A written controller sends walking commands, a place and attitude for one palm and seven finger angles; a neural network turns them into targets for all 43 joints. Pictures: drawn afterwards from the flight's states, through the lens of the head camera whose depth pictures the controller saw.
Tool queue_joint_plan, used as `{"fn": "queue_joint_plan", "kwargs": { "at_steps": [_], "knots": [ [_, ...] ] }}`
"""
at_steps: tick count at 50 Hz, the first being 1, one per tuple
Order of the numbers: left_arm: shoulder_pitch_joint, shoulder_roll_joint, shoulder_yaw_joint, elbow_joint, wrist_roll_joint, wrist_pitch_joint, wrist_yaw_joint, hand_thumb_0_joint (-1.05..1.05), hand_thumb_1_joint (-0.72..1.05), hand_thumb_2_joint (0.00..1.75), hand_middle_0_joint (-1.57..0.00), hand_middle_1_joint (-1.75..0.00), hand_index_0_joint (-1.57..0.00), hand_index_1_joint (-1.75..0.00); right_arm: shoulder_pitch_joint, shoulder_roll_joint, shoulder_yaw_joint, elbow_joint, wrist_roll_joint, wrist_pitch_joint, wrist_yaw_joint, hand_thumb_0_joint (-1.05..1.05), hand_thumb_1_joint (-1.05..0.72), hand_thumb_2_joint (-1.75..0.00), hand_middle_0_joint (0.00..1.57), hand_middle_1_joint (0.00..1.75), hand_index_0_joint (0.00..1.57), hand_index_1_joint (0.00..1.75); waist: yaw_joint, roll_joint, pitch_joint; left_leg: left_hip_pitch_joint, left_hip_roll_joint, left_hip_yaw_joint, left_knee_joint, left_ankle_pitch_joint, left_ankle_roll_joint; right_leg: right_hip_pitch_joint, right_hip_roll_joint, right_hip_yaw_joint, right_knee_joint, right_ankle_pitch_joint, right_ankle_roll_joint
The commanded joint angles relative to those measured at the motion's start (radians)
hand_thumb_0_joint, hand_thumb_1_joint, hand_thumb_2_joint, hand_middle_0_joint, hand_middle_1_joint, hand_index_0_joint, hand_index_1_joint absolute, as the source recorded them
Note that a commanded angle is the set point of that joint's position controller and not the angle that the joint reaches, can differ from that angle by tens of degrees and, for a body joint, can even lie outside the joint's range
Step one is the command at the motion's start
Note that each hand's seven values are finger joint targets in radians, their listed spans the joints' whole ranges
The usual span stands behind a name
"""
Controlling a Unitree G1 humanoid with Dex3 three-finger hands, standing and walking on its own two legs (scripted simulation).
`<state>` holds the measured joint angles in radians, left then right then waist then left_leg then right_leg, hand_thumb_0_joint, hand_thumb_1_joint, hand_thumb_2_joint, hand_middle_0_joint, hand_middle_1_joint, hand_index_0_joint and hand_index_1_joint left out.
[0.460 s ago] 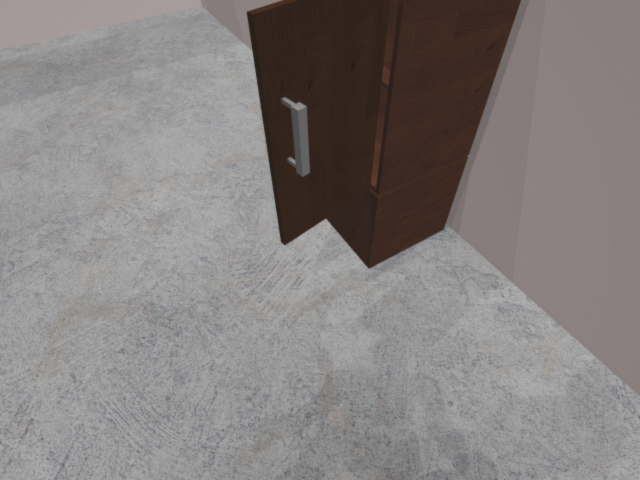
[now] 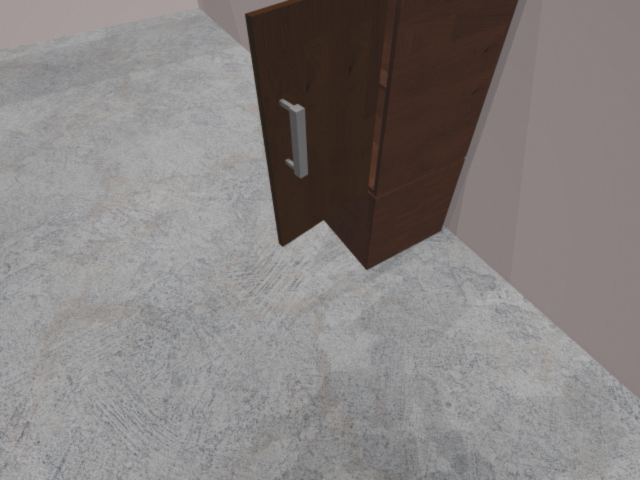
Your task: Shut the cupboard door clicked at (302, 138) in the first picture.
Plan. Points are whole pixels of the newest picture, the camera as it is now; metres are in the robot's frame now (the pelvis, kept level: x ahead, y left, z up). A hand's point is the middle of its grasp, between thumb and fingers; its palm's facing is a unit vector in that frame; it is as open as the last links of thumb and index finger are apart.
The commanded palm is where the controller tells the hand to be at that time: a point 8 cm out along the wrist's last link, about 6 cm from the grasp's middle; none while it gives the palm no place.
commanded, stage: look at it before walking up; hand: left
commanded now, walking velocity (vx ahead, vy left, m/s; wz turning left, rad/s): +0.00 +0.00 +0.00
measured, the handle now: (293, 139) +0.76 +0.10 -0.01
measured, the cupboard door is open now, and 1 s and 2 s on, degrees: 100 100 100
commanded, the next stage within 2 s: walk around to get in front in 0.38 s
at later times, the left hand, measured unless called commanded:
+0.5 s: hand out of the picture +0.07 +0.24 -0.16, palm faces -0.02 -0.94 -0.33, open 7.4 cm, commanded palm none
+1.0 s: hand out of the picture +0.07 +0.17 -0.18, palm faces -0.15 -0.95 -0.28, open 7.4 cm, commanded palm none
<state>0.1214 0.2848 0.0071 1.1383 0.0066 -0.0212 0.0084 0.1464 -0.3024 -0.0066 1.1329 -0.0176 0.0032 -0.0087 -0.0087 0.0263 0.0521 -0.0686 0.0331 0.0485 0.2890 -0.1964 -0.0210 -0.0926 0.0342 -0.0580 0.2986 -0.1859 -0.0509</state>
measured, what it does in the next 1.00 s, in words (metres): lifts its left foot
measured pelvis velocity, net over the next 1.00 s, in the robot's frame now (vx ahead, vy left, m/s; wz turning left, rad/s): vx -0.03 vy -0.02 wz -0.20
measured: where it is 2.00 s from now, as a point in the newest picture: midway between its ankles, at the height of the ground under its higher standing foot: outside the picture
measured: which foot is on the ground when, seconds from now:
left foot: down 0.00-0.92, up 0.94-1.00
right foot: down 0.00-1.00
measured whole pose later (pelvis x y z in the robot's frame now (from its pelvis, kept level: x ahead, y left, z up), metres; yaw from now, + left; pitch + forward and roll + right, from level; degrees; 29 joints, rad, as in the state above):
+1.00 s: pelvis -0.03 -0.02 -0.03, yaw -12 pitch -1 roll +2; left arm 0.19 0.20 0.06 0.94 0.02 0.04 0.00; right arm 0.17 -0.24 -0.06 1.00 -0.02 0.08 -0.03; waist 0.02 0.04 0.15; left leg -0.38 0.07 0.05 1.02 -0.51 -0.04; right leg -0.33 0.06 0.01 0.67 -0.32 -0.08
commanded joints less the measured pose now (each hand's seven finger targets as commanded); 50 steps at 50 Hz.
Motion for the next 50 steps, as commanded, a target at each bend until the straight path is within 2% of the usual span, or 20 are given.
{"fn": "queue_joint_plan", "kwargs": {
  "at_steps": [1, 15, 23, 25, 26, 28, 32, 36, 38, 39, 40, 41, 42, 43, 44, 45, 46, 47, 48, 50],
  "knots": [
    [-0.023, 0.203, 0.039, -0.050, 0.001, -0.022, 0.014, 0.00, 0.90, 0.90, -0.20, -0.30, -0.20, -0.30, -0.004, -0.172, -0.030, -0.043, 0.001, -0.021, -0.014, 0.00, -0.90, -0.90, 0.20, 0.30, 0.20, 0.30, -0.002, -0.032, -0.064, 0.002, 0.103, -0.093, -0.027, 0.161, 0.036, 0.010, -0.165, 0.133, -0.046, 0.232, -0.002],
    [-0.033, 0.214, 0.040, -0.054, 0.001, -0.022, 0.013, 0.00, 0.90, 0.90, -0.20, -0.30, -0.20, -0.30, -0.012, -0.181, -0.031, -0.046, 0.003, -0.023, -0.014, 0.00, -0.90, -0.90, 0.20, 0.30, 0.20, 0.30, -0.002, -0.033, -0.073, 0.007, 0.104, -0.095, -0.029, 0.176, 0.037, 0.019, -0.166, 0.135, -0.043, 0.252, -0.001],
    [-0.040, 0.219, 0.038, -0.053, 0.002, -0.021, 0.011, 0.00, 0.90, 0.90, -0.20, -0.30, -0.20, -0.30, -0.020, -0.191, -0.030, -0.046, 0.002, -0.023, -0.012, 0.00, -0.90, -0.90, 0.20, 0.30, 0.20, 0.30, -0.002, -0.021, -0.069, 0.006, 0.105, -0.095, -0.036, 0.154, 0.037, 0.008, -0.166, 0.135, -0.051, 0.203, 0.000],
    [-0.044, 0.227, 0.041, -0.059, 0.002, -0.020, 0.011, 0.00, 0.90, 0.90, -0.20, -0.30, -0.20, -0.30, -0.018, -0.195, -0.032, -0.048, 0.001, -0.024, -0.014, 0.00, -0.90, -0.90, 0.20, 0.30, 0.20, 0.30, -0.003, -0.022, -0.082, 0.020, 0.109, -0.090, -0.027, 0.176, 0.036, 0.009, -0.163, 0.145, -0.040, 0.241, -0.004],
    [-0.040, 0.210, 0.041, -0.061, 0.002, -0.014, 0.011, 0.00, 0.90, 0.90, -0.20, -0.30, -0.20, -0.30, -0.008, -0.182, -0.031, -0.049, 0.000, -0.022, -0.017, 0.00, -0.90, -0.90, 0.20, 0.30, 0.20, 0.30, -0.005, -0.023, -0.087, 0.028, 0.115, -0.074, -0.006, 0.193, 0.033, -0.002, -0.163, 0.147, -0.023, 0.281, -0.003],
    [0.000, 0.129, 0.032, -0.058, 0.002, 0.008, 0.016, 0.00, 0.90, 0.90, -0.20, -0.30, -0.20, -0.30, 0.046, -0.090, -0.019, -0.043, -0.001, -0.007, -0.022, 0.00, -0.90, -0.90, 0.20, 0.30, 0.20, 0.30, -0.010, -0.027, -0.089, 0.022, 0.118, -0.036, 0.038, 0.189, 0.019, -0.027, -0.162, 0.160, 0.016, 0.326, 0.005],
    [0.030, 0.138, 0.052, -0.100, 0.008, 0.037, 0.012, 0.00, 0.90, 0.90, -0.20, -0.30, -0.20, -0.30, 0.072, -0.099, -0.041, -0.087, 0.001, 0.014, -0.032, 0.00, -0.90, -0.90, 0.20, 0.30, 0.20, 0.30, -0.010, -0.049, -0.064, -0.010, 0.126, 0.007, 0.105, 0.112, 0.020, -0.102, -0.142, 0.200, 0.091, 0.321, -0.004],
    [0.030, 0.126, 0.067, -0.165, 0.014, 0.053, -0.001, 0.00, 0.90, 0.90, -0.20, -0.30, -0.20, -0.30, 0.074, -0.116, -0.065, -0.140, -0.003, 0.019, -0.039, 0.00, -0.90, -0.90, 0.20, 0.30, 0.20, 0.30, -0.013, 0.000, -0.052, -0.024, 0.180, -0.015, 0.117, 0.072, 0.050, -0.202, -0.097, 0.203, 0.202, 0.262, 0.000],
    [0.037, 0.107, 0.071, -0.193, 0.015, 0.057, -0.007, 0.00, 0.90, 0.90, -0.20, -0.30, -0.20, -0.30, 0.077, -0.129, -0.077, -0.159, -0.006, 0.016, -0.041, 0.00, -0.90, -0.90, 0.20, 0.30, 0.20, 0.30, -0.009, 0.058, -0.060, -0.017, 0.245, -0.058, 0.095, 0.084, 0.086, -0.255, -0.059, 0.169, 0.317, 0.184, 0.012],
    [0.034, 0.091, 0.073, -0.206, 0.015, 0.062, -0.011, 0.00, 0.90, 0.90, -0.20, -0.30, -0.20, -0.30, 0.076, -0.135, -0.082, -0.167, -0.009, 0.013, -0.042, 0.00, -0.90, -0.90, 0.20, 0.30, 0.20, 0.30, -0.007, 0.116, -0.042, -0.040, 0.305, -0.095, 0.058, 0.111, 0.123, -0.282, -0.034, 0.133, 0.427, 0.027, 0.021],
    [0.031, 0.072, 0.076, -0.222, 0.015, 0.069, -0.015, 0.00, 0.90, 0.90, -0.20, -0.30, -0.20, -0.30, 0.067, -0.136, -0.086, -0.173, -0.013, 0.007, -0.041, 0.00, -0.90, -0.90, 0.20, 0.30, 0.20, 0.30, 0.002, 0.167, -0.025, -0.053, 0.369, -0.129, 0.027, 0.185, 0.170, -0.315, -0.020, 0.083, 0.538, -0.217, 0.033],
    [0.022, 0.064, 0.080, -0.234, 0.016, 0.074, -0.018, 0.00, 0.90, 0.90, -0.20, -0.30, -0.20, -0.30, 0.062, -0.135, -0.085, -0.180, -0.016, 0.004, -0.041, 0.00, -0.90, -0.90, 0.20, 0.30, 0.20, 0.30, 0.002, 0.169, -0.012, -0.078, 0.398, -0.126, 0.026, 0.240, 0.196, -0.316, -0.036, 0.076, 0.596, -0.326, 0.036],
    [0.039, 0.057, 0.083, -0.240, 0.017, 0.074, -0.021, 0.00, 0.90, 0.90, -0.20, -0.30, -0.20, -0.30, 0.040, -0.134, -0.086, -0.193, -0.017, 0.001, -0.042, 0.00, -0.90, -0.90, 0.20, 0.30, 0.20, 0.30, 0.020, 0.136, -0.017, -0.088, 0.400, -0.098, 0.067, 0.292, 0.189, -0.291, -0.062, 0.085, 0.571, -0.331, 0.032],
    [0.082, 0.048, 0.086, -0.236, 0.018, 0.070, -0.024, 0.00, 0.90, 0.90, -0.20, -0.30, -0.20, -0.30, 0.014, -0.132, -0.087, -0.202, -0.019, 0.001, -0.043, 0.00, -0.90, -0.90, 0.20, 0.30, 0.20, 0.30, 0.046, 0.097, -0.029, -0.128, 0.368, -0.048, 0.138, 0.325, 0.157, -0.207, -0.067, 0.069, 0.478, -0.271, 0.030],
    [0.158, 0.055, 0.096, -0.219, 0.020, 0.066, -0.026, 0.00, 0.90, 0.90, -0.20, -0.30, -0.20, -0.30, -0.022, -0.131, -0.089, -0.213, -0.014, 0.005, -0.042, 0.00, -0.90, -0.90, 0.20, 0.30, 0.20, 0.30, 0.086, 0.049, -0.028, -0.198, 0.305, 0.021, 0.256, 0.249, 0.103, -0.107, -0.067, 0.066, 0.338, -0.122, 0.027],
    [0.228, 0.134, 0.115, -0.205, 0.030, 0.053, -0.019, 0.00, 0.90, 0.90, -0.20, -0.30, -0.20, -0.30, -0.041, -0.089, -0.087, -0.237, 0.000, 0.016, -0.039, 0.00, -0.90, -0.90, 0.20, 0.30, 0.20, 0.30, 0.113, -0.199, -0.033, -0.316, 0.132, 0.121, 0.522, -0.034, 0.012, -0.043, -0.190, 0.303, 0.096, 0.153, -0.014],
    [0.246, 0.214, 0.126, -0.204, 0.025, 0.046, -0.003, 0.00, 0.90, 0.90, -0.20, -0.30, -0.20, -0.30, -0.052, -0.034, -0.080, -0.271, 0.011, 0.025, -0.032, 0.00, -0.90, -0.90, 0.20, 0.30, 0.20, 0.30, 0.110, -0.380, -0.018, -0.462, -0.014, 0.073, 0.778, -0.464, -0.031, -0.055, -0.392, 0.624, -0.029, 0.370, -0.124],
    [0.235, 0.211, 0.127, -0.217, 0.014, 0.045, 0.007, 0.00, 0.90, 0.90, -0.20, -0.30, -0.20, -0.30, -0.026, -0.057, -0.081, -0.268, 0.008, 0.037, -0.029, 0.00, -0.90, -0.90, 0.20, 0.30, 0.20, 0.30, 0.096, -0.244, -0.038, -0.458, 0.013, -0.053, 0.881, -0.434, -0.022, -0.089, -0.392, 0.632, -0.034, 0.219, -0.178],
    [0.161, 0.178, 0.124, -0.235, 0.019, 0.048, 0.014, 0.00, 0.90, 0.90, -0.20, -0.30, -0.20, -0.30, -0.048, -0.042, -0.085, -0.254, 0.009, 0.039, -0.031, 0.00, -0.90, -0.90, 0.20, 0.30, 0.20, 0.30, 0.062, -0.207, -0.012, -0.500, 0.030, -0.096, 0.937, -0.364, -0.021, -0.116, -0.341, 0.616, -0.019, 0.103, -0.181],
    [0.108, 0.122, 0.112, -0.259, 0.017, 0.038, 0.020, 0.00, 0.90, 0.90, -0.20, -0.30, -0.20, -0.30, -0.035, -0.027, -0.079, -0.249, 0.003, 0.033, -0.025, 0.00, -0.90, -0.90, 0.20, 0.30, 0.20, 0.30, 0.033, -0.140, -0.060, -0.486, 0.042, -0.105, 0.911, -0.247, -0.032, -0.099, -0.280, 0.520, 0.012, 0.136, -0.161]
  ]
}}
